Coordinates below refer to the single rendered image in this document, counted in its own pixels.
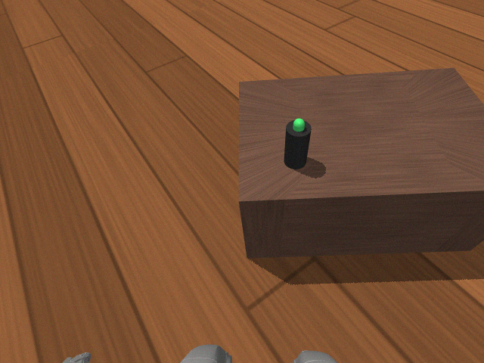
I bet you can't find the bottle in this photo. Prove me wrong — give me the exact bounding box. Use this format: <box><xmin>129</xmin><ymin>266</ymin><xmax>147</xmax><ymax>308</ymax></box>
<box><xmin>284</xmin><ymin>118</ymin><xmax>312</xmax><ymax>169</ymax></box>

